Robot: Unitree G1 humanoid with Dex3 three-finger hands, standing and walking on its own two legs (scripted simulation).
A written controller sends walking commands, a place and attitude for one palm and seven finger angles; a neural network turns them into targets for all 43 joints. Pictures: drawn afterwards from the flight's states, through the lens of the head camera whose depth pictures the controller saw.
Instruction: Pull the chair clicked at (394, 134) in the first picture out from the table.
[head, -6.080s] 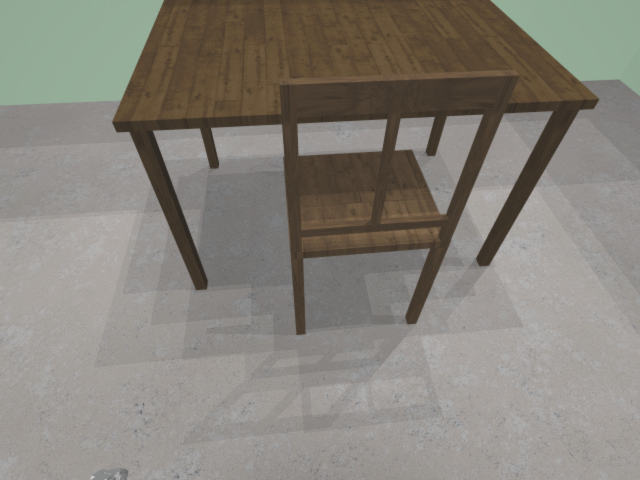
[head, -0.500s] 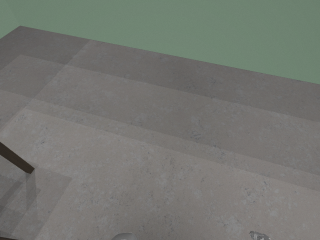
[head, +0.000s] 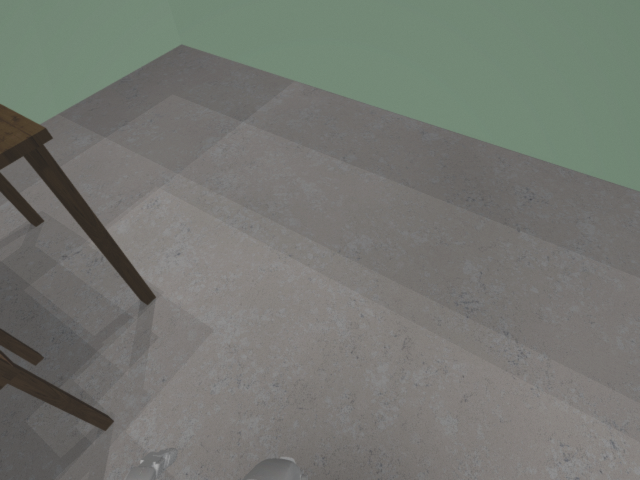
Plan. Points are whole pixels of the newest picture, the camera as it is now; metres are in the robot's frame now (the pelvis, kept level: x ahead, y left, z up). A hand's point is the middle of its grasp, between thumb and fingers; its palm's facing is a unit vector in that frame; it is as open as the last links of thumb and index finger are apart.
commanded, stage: turn to face it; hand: left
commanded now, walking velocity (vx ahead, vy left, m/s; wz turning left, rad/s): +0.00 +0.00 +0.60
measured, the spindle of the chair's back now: out of the picture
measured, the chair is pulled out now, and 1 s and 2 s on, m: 0.00 0.00 0.00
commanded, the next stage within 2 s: take the last steps up to it in 1.60 s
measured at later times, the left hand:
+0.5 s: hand out of the picture +0.02 +0.30 -0.16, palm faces +0.31 -0.92 -0.24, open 7.4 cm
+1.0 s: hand out of the picture +0.01 +0.26 -0.13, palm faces +0.54 -0.79 -0.29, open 7.4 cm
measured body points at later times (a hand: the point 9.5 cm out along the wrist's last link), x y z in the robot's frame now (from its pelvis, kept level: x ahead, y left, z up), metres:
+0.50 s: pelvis +0.00 +0.06 +0.01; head +0.04 +0.11 +0.46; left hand +0.00 +0.35 -0.14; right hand +0.16 -0.17 -0.11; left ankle -0.02 +0.13 -0.73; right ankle +0.03 -0.11 -0.65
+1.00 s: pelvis +0.03 +0.03 +0.01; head +0.07 +0.03 +0.46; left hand -0.02 +0.30 -0.11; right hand +0.22 -0.17 -0.15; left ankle -0.06 +0.13 -0.64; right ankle +0.07 -0.08 -0.73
